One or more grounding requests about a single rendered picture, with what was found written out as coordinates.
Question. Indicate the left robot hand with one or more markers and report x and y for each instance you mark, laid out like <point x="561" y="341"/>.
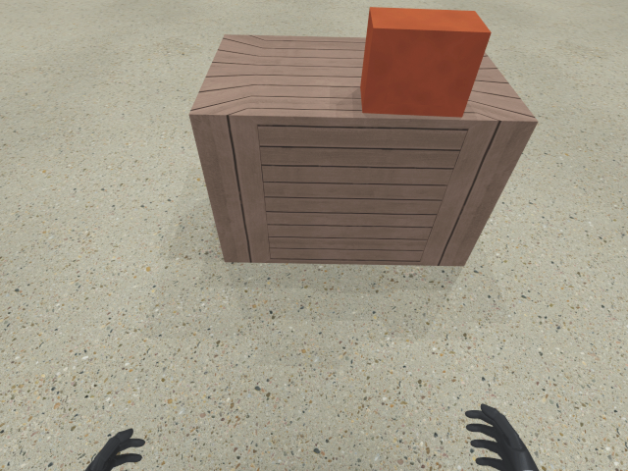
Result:
<point x="107" y="459"/>

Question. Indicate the pedestal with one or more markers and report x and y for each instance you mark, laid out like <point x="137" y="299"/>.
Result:
<point x="296" y="173"/>

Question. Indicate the right robot hand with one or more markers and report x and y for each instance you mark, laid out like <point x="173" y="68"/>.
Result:
<point x="510" y="448"/>

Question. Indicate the carton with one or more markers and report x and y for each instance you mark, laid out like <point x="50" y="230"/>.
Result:
<point x="421" y="62"/>

